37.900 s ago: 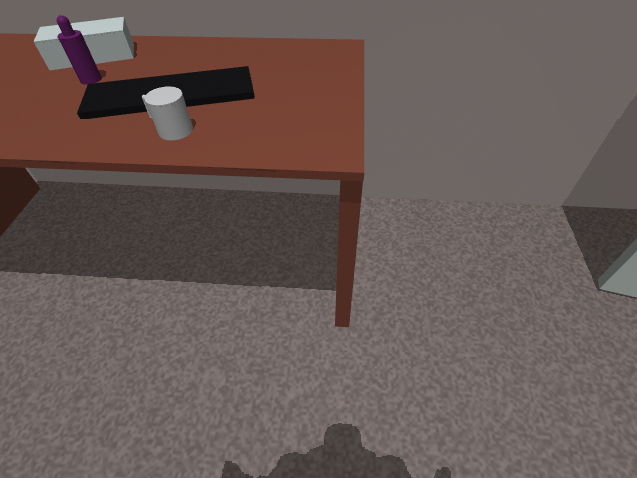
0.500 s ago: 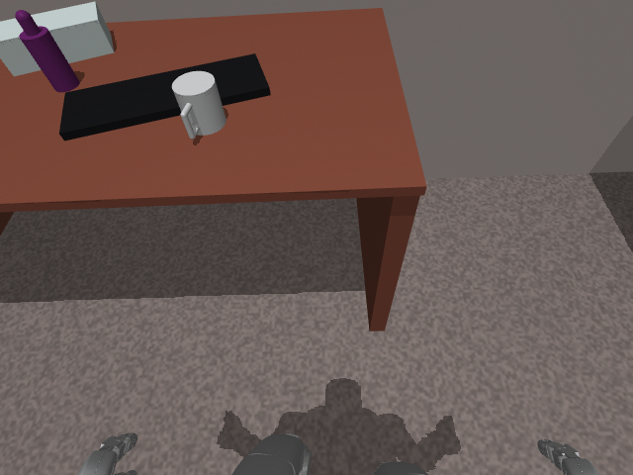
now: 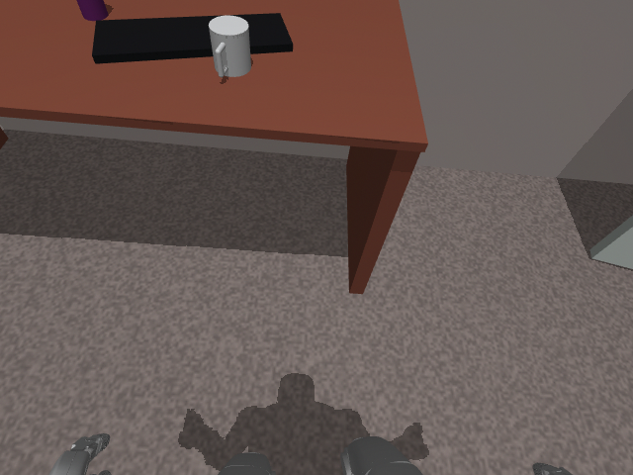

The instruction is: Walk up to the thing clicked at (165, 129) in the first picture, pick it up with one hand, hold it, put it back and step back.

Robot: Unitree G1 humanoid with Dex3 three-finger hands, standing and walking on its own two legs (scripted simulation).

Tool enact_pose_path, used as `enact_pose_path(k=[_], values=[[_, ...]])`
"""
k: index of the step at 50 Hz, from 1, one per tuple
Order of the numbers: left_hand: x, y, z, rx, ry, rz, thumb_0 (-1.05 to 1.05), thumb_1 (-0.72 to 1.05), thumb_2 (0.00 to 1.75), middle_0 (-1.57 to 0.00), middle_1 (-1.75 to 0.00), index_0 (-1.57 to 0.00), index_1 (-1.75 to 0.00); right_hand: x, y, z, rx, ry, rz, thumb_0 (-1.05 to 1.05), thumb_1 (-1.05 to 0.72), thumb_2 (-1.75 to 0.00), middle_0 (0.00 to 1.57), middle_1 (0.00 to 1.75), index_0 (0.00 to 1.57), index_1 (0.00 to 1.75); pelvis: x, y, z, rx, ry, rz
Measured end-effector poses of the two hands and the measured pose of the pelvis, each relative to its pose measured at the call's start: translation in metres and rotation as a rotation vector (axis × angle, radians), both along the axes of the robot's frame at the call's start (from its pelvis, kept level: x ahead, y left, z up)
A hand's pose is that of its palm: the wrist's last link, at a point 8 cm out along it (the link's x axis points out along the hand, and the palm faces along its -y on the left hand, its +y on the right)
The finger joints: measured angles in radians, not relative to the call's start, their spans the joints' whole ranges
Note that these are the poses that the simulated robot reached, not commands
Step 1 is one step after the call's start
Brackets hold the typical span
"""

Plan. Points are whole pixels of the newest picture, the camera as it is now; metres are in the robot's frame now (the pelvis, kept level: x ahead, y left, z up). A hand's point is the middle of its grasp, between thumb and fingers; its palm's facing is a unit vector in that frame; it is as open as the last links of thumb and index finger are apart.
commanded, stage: step back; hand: left
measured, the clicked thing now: (228, 50) +0.89 +0.25 +0.01
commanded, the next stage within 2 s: none
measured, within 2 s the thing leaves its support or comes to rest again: neither
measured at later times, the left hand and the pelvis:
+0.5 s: hand out of the picture -0.05 +0.22 -0.14, palm faces +0.03 -0.90 -0.44, open 7.4 cm; pelvis -0.17 -0.06 -0.01, yaw +3 degrees
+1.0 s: hand out of the picture -0.26 +0.17 -0.15, palm faces +0.03 -0.92 -0.40, open 7.4 cm; pelvis -0.30 -0.09 -0.01, yaw +0 degrees
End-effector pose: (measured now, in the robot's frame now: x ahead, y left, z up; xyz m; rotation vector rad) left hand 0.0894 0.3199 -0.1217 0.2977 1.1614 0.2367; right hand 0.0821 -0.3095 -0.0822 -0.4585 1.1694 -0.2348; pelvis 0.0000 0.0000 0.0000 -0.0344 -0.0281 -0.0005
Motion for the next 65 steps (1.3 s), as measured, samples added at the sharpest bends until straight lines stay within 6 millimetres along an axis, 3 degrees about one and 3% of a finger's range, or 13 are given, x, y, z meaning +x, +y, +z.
enact_pose_path(k=[8,11,15,22,27,30,34,38,43,49,54,58,65], values=[[-0.074,-0.022,-0.009,0.047,0.094,-0.050,0.01,0.91,0.90,-0.20,-0.30,-0.20,-0.30,-0.020,-0.033,-0.016,0.018,-0.132,0.023,0.01,-0.90,-0.90,0.21,0.30,0.21,0.30,-0.064,-0.027,-0.018,0.032,-0.010,-0.068],[-0.102,-0.042,-0.003,0.053,0.091,-0.053,0.01,0.91,0.90,-0.20,-0.30,-0.20,-0.30,-0.040,-0.050,-0.030,0.040,-0.144,0.004,0.01,-0.90,-0.90,0.21,0.30,0.21,0.30,-0.088,-0.037,-0.022,-0.007,-0.035,-0.052],[-0.136,-0.058,0.016,0.057,0.080,-0.038,0.01,0.91,0.90,-0.21,-0.30,-0.20,-0.30,-0.077,-0.056,-0.033,0.074,-0.101,-0.031,0.01,-0.90,-0.90,0.21,0.30,0.21,0.30,-0.108,-0.047,-0.010,0.069,-0.019,-0.060],[-0.149,-0.060,0.031,0.098,-0.006,-0.031,0.01,0.90,0.90,-0.21,-0.30,-0.20,-0.30,-0.154,-0.061,-0.042,0.076,0.028,-0.021,0.01,-0.90,-0.90,0.21,0.30,0.21,0.30,-0.147,-0.054,-0.006,0.066,0.018,0.004],[-0.157,-0.054,0.015,0.089,-0.105,-0.028,0.01,0.90,0.90,-0.21,-0.30,-0.20,-0.30,-0.200,-0.054,-0.049,0.054,0.103,0.022,0.01,-0.90,-0.90,0.21,0.30,0.21,0.30,-0.185,-0.055,-0.020,0.054,0.006,0.070],[-0.175,-0.059,0.005,0.054,-0.099,-0.018,0.00,0.91,0.90,-0.21,-0.30,-0.20,-0.30,-0.222,-0.048,-0.043,0.062,0.103,0.020,0.01,-0.90,-0.90,0.21,0.30,0.21,0.30,-0.207,-0.057,-0.018,0.083,-0.021,0.053],[-0.208,-0.073,0.005,0.006,-0.059,-0.007,0.01,0.91,0.90,-0.21,-0.30,-0.20,-0.30,-0.237,-0.054,-0.027,0.045,0.062,0.028,0.01,-0.90,-0.90,0.21,0.30,0.21,0.30,-0.228,-0.062,-0.008,0.023,-0.017,0.059],[-0.244,-0.084,0.004,-0.007,-0.041,0.000,0.01,0.91,0.90,-0.21,-0.30,-0.20,-0.30,-0.238,-0.069,-0.017,0.028,-0.011,0.046,0.01,-0.90,-0.90,0.21,0.30,0.21,0.30,-0.251,-0.073,-0.006,0.014,0.002,0.037],[-0.297,-0.099,-0.004,0.031,0.007,-0.016,0.01,0.91,0.90,-0.21,-0.30,-0.20,-0.30,-0.238,-0.094,-0.024,0.040,-0.110,0.049,0.01,-0.90,-0.90,0.21,0.30,0.21,0.30,-0.282,-0.091,-0.018,0.002,-0.012,-0.005],[-0.353,-0.107,0.008,0.050,0.063,0.015,0.01,0.91,0.90,-0.21,-0.30,-0.20,-0.30,-0.269,-0.099,-0.031,0.093,-0.092,0.010,0.01,-0.90,-0.90,0.21,0.30,0.21,0.30,-0.296,-0.096,-0.011,0.024,-0.023,-0.009],[-0.366,-0.090,0.011,0.069,0.040,0.042,0.01,0.90,0.90,-0.21,-0.30,-0.20,-0.30,-0.298,-0.094,-0.042,0.099,-0.005,0.017,0.01,-0.90,-0.90,0.21,0.30,0.21,0.30,-0.303,-0.087,-0.013,0.018,-0.011,0.034],[-0.368,-0.073,0.009,0.075,0.062,0.038,0.01,0.91,0.90,-0.21,-0.30,-0.20,-0.30,-0.315,-0.076,-0.042,0.115,0.026,0.001,0.01,-0.90,-0.90,0.20,0.30,0.21,0.30,-0.307,-0.078,-0.011,0.067,-0.020,0.021],[-0.343,-0.070,0.017,0.077,0.050,-0.007,0.01,0.91,0.90,-0.21,-0.30,-0.20,-0.30,-0.337,-0.071,-0.036,0.139,0.046,-0.044,0.01,-0.90,-0.90,0.21,0.30,0.21,0.30,-0.302,-0.082,-0.003,0.035,-0.009,0.010]])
